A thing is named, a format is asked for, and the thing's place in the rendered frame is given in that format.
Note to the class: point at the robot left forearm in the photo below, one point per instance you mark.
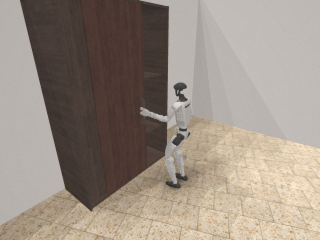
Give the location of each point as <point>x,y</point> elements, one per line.
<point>157,116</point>

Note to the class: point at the left robot hand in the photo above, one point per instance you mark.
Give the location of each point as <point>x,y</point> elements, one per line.
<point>144,112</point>

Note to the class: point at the robot right thigh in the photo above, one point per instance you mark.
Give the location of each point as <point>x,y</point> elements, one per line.
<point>177,151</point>

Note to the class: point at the left robot foot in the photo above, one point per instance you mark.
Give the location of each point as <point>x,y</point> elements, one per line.
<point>171,184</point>

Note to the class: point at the handle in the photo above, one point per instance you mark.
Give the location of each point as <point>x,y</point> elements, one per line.
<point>87,131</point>
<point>143,106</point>

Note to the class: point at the robot right upper arm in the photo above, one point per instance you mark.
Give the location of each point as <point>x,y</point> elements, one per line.
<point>191,108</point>

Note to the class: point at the wardrobe door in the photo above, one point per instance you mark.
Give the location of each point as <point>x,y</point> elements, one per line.
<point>71,28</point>
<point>113,31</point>

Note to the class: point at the robot left upper arm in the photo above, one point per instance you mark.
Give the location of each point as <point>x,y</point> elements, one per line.
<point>174,108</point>

